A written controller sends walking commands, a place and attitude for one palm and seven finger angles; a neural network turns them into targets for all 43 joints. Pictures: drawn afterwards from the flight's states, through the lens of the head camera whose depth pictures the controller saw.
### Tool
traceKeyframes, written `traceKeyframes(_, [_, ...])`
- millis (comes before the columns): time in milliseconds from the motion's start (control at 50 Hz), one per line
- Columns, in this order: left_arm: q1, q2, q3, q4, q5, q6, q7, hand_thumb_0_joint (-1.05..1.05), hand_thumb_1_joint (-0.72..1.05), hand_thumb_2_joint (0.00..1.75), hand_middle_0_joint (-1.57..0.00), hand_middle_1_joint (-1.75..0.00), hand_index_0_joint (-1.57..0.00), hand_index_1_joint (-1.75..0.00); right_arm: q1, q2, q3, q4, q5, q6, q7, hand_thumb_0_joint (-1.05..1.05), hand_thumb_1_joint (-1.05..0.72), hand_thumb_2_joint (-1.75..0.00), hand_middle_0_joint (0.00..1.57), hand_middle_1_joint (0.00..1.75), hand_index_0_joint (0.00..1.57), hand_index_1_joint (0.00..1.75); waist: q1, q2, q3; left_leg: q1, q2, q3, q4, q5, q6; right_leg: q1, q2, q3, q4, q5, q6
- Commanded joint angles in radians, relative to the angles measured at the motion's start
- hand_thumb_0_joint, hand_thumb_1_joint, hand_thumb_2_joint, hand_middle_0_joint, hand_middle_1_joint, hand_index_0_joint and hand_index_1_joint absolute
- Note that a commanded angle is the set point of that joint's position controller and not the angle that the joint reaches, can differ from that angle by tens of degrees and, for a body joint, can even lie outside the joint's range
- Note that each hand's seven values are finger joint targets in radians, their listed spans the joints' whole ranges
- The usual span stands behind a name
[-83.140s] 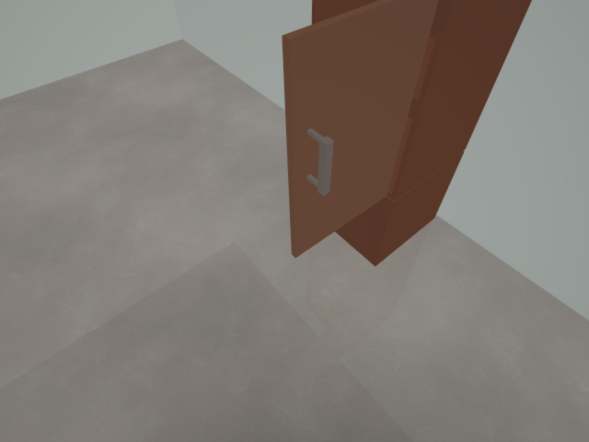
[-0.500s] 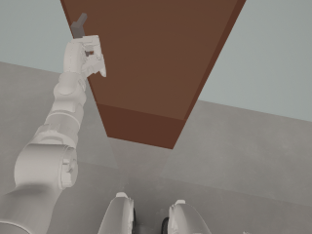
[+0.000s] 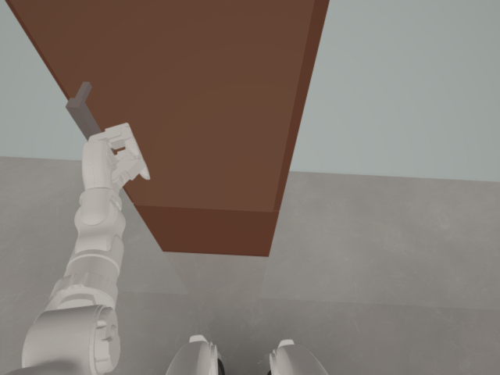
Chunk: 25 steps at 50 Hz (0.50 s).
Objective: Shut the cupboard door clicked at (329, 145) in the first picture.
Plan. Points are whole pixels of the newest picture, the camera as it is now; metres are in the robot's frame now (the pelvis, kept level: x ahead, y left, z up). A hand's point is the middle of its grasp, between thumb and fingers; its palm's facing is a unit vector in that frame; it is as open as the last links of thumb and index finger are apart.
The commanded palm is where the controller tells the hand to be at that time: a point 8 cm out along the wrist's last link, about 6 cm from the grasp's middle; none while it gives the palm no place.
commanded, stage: pull the fist back off the door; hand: left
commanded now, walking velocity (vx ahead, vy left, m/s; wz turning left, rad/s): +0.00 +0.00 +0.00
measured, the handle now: (97, 125) +0.52 +0.24 +0.07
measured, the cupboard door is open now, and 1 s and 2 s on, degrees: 0 0 0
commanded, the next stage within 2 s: draw the hand back to the body in 0.26 s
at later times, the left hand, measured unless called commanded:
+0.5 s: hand (132, 184) +0.39 +0.16 +0.08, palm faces +0.08 -1.00 -0.03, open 3.1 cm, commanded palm +0.35 +0.21 +0.09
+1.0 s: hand (57, 224) +0.30 +0.21 +0.15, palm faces +0.19 -0.96 -0.21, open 3.1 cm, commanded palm +0.25 +0.25 +0.17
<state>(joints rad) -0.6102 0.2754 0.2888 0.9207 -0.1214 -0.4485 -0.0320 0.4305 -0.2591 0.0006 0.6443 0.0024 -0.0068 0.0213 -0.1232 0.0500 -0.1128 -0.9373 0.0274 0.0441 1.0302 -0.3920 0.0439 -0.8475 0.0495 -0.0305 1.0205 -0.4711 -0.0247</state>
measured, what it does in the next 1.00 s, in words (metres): rises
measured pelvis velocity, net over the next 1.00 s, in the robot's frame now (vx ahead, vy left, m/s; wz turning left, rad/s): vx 0.03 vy -0.01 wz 0.04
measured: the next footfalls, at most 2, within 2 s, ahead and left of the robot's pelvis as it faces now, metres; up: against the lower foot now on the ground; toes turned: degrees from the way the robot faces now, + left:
none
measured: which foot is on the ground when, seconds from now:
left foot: down 0.00-1.00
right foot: down 0.00-1.00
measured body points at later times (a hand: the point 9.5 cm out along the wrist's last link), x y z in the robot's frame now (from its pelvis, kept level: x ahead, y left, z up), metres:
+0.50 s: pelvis +0.03 -0.02 +0.01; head +0.08 -0.02 +0.46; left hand +0.38 +0.21 +0.09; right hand +0.21 -0.25 -0.08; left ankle +0.06 +0.09 -0.67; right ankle +0.01 -0.11 -0.67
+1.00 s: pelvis +0.03 -0.01 +0.05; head +0.03 -0.03 +0.50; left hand +0.28 +0.26 +0.16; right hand +0.20 -0.25 -0.04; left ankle +0.06 +0.09 -0.67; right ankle +0.01 -0.11 -0.67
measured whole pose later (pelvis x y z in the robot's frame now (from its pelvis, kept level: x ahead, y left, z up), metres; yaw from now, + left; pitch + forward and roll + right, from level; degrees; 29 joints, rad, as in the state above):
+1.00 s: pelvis +0.03 -0.01 +0.05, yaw +2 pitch +3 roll +0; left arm 0.12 0.29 0.17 0.08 -0.15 -0.14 -0.04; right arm 0.23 -0.26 0.02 0.58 0.06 -0.03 -0.09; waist 0.00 0.06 -0.07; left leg -0.43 -0.01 0.03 0.69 -0.30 0.03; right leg -0.34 0.03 -0.04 0.68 -0.39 -0.03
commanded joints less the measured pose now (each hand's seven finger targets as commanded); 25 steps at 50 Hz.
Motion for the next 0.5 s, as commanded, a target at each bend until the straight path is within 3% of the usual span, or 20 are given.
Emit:
traceKeyframes(0, [-0.29, 0.151, -0.026, -0.337, -0.025, -0.082, -0.012, 0.0, 0.9, 0.9, -1.3, -1.5, -1.3, -1.5, 0.005, -0.15, -0.065, -0.106, 0.006, -0.033, -0.02, 0.0, -0.9, -0.9, 0.2, 0.3, 0.2, 0.3, 0.027, -0.009, -0.426, 0.402, -0.013, -0.073, -0.123, 0.219, -0.009, 0.151, 0.005, 0.02, -0.17, 0.303, 0.011])
traceKeyframes(40, [-0.185, 0.121, -0.057, -0.423, -0.032, -0.075, -0.024, 0.0, 0.9, 0.9, -1.3, -1.5, -1.3, -1.5, -0.007, -0.147, -0.068, -0.122, 0.011, -0.036, -0.019, 0.0, -0.9, -0.9, 0.2, 0.3, 0.2, 0.3, 0.048, 0.048, -0.463, 0.473, -0.014, -0.07, -0.121, 0.312, -0.012, 0.166, 0.006, 0.014, -0.158, 0.38, 0.006])
traceKeyframes(80, [-0.093, 0.064, -0.096, -0.459, -0.049, -0.053, -0.035, 0.0, 0.9, 0.9, -1.3, -1.5, -1.3, -1.5, -0.028, -0.137, -0.068, -0.126, 0.018, -0.036, -0.015, 0.0, -0.9, -0.9, 0.2, 0.3, 0.2, 0.3, 0.049, 0.014, -0.42, 0.486, -0.012, -0.069, -0.13, 0.343, -0.014, 0.171, 0.005, 0.006, -0.17, 0.417, 0.01])
traceKeyframes(100, [-0.04, 0.077, -0.081, -0.479, -0.056, -0.044, -0.035, 0.0, 0.9, 0.9, -1.3, -1.5, -1.3, -1.5, -0.037, -0.138, -0.07, -0.131, 0.021, -0.033, -0.015, 0.0, -0.9, -0.9, 0.2, 0.3, 0.2, 0.3, 0.06, -0.009, -0.411, 0.485, -0.011, -0.069, -0.136, 0.355, -0.014, 0.183, 0.005, 0.006, -0.173, 0.433, 0.011])
traceKeyframes(140, [0.022, 0.043, -0.124, -0.547, -0.062, -0.026, -0.039, 0.0, 0.9, 0.9, -1.3, -1.5, -1.3, -1.5, -0.056, -0.133, -0.065, -0.153, 0.025, -0.033, -0.016, 0.0, -0.9, -0.9, 0.2, 0.3, 0.2, 0.3, 0.064, 0.005, -0.386, 0.49, -0.017, -0.062, -0.14, 0.382, -0.011, 0.209, 0.001, 0.009, -0.177, 0.467, 0.01])
traceKeyframes(160, [0.065, 0.041, -0.114, -0.548, -0.067, -0.016, -0.036, 0.0, 0.9, 0.9, -1.3, -1.5, -1.3, -1.5, -0.07, -0.128, -0.064, -0.156, 0.027, -0.032, -0.016, 0.0, -0.9, -0.9, 0.2, 0.3, 0.2, 0.3, 0.069, -0.028, -0.368, 0.479, -0.016, -0.061, -0.146, 0.371, -0.011, 0.213, -0.002, 0.007, -0.182, 0.472, 0.014])
traceKeyframes(200, [0.024, 0.05, -0.116, -0.56, -0.061, -0.009, -0.028, 0.0, 0.9, 0.9, -1.3, -1.5, -1.3, -1.5, -0.091, -0.127, -0.06, -0.153, 0.026, -0.028, -0.024, 0.0, -0.9, -0.9, 0.2, 0.3, 0.2, 0.3, 0.053, -0.067, -0.316, 0.439, -0.017, -0.059, -0.145, 0.328, -0.01, 0.212, -0.008, 0.015, -0.186, 0.464, 0.018])
traceKeyframes(220, [-0.008, 0.038, -0.133, -0.572, -0.055, -0.012, -0.024, 0.0, 0.9, 0.9, -1.3, -1.5, -1.3, -1.5, -0.101, -0.124, -0.058, -0.153, 0.025, -0.029, -0.026, 0.0, -0.9, -0.9, 0.2, 0.3, 0.2, 0.3, 0.048, -0.055, -0.305, 0.436, -0.019, -0.062, -0.143, 0.309, -0.01, 0.203, -0.01, 0.017, -0.184, 0.448, 0.017])
traceKeyframes(240, [-0.048, 0.041, -0.14, -0.606, -0.049, -0.02, -0.018, 0.0, 0.9, 0.9, -1.3, -1.5, -1.3, -1.5, -0.105, -0.123, -0.059, -0.153, 0.024, -0.033, -0.031, 0.0, -0.9, -0.9, 0.2, 0.3, 0.2, 0.3, 0.043, -0.037, -0.313, 0.456, -0.019, -0.063, -0.133, 0.316, -0.008, 0.193, -0.011, 0.019, -0.179, 0.446, 0.015])
traceKeyframes(260, [-0.044, 0.042, -0.129, -0.603, -0.05, -0.025, -0.014, 0.0, 0.9, 0.9, -1.3, -1.5, -1.3, -1.5, -0.117, -0.12, -0.058, -0.15, 0.021, -0.036, -0.032, 0.0, -0.9, -0.9, 0.2, 0.3, 0.2, 0.3, 0.052, -0.023, -0.336, 0.467, -0.022, -0.064, -0.129, 0.319, -0.01, 0.194, -0.015, 0.023, -0.177, 0.45, 0.014])
traceKeyframes(280, [-0.041, 0.048, -0.123, -0.599, -0.048, -0.031, -0.012, 0.0, 0.9, 0.9, -1.3, -1.5, -1.3, -1.5, -0.123, -0.119, -0.058, -0.147, 0.019, -0.038, -0.035, 0.0, -0.9, -0.9, 0.2, 0.3, 0.2, 0.3, 0.052, -0.05, -0.349, 0.465, -0.021, -0.065, -0.125, 0.315, -0.011, 0.205, -0.016, 0.024, -0.173, 0.45, 0.014])
traceKeyframes(360, [-0.067, 0.057, -0.125, -0.55, -0.044, -0.035, -0.031, 0.0, 0.9, 0.9, -1.3, -1.5, -1.3, -1.5, -0.149, -0.117, -0.05, -0.14, 0.019, -0.042, -0.041, 0.0, -0.9, -0.9, 0.2, 0.3, 0.2, 0.3, 0.052, -0.045, -0.341, 0.437, -0.025, -0.067, -0.117, 0.276, -0.013, 0.199, -0.021, 0.033, -0.172, 0.424, 0.014])
traceKeyframes(400, [-0.003, 0.084, -0.102, -0.605, -0.053, -0.022, -0.047, 0.0, 0.9, 0.9, -1.3, -1.5, -1.3, -1.5, -0.167, -0.117, -0.049, -0.166, 0.024, -0.039, -0.041, 0.0, -0.9, -0.9, 0.2, 0.3, 0.2, 0.3, 0.087, -0.003, -0.399, 0.474, -0.029, -0.06, -0.135, 0.307, -0.015, 0.262, -0.021, 0.039, -0.18, 0.457, 0.009])
traceKeyframes(420, [0.021, 0.081, -0.111, -0.643, -0.06, -0.01, -0.057, 0.0, 0.9, 0.9, -1.3, -1.5, -1.3, -1.5, -0.176, -0.115, -0.045, -0.179, 0.027, -0.038, -0.041, 0.0, -0.9, -0.9, 0.2, 0.3, 0.2, 0.3, 0.092, 0.015, -0.421, 0.494, -0.031, -0.055, -0.145, 0.315, -0.013, 0.29, -0.022, 0.042, -0.19, 0.472, 0.011])
traceKeyframes(440, [0.066, 0.11, -0.082, -0.658, -0.069, 0.007, -0.061, 0.0, 0.9, 0.9, -1.3, -1.5, -1.3, -1.5, -0.172, -0.12, -0.043, -0.189, 0.029, -0.035, -0.044, 0.0, -0.9, -0.9, 0.2, 0.3, 0.2, 0.3, 0.103, 0.001, -0.426, 0.499, -0.032, -0.06, -0.154, 0.335, -0.012, 0.319, -0.018, 0.036, -0.193, 0.487, 0.008])
traceKeyframes(480, [0.141, 0.099, -0.085, -0.697, -0.091, 0.042, -0.077, 0.0, 0.9, 0.9, -1.3, -1.5, -1.3, -1.5, -0.189, -0.109, -0.036, -0.207, 0.036, -0.032, -0.045, 0.0, -0.9, -0.9, 0.2, 0.3, 0.2, 0.3, 0.11, -0.014, -0.396, 0.501, -0.033, -0.053, -0.182, 0.34, -0.009, 0.36, -0.02, 0.037, -0.22, 0.519, 0.014])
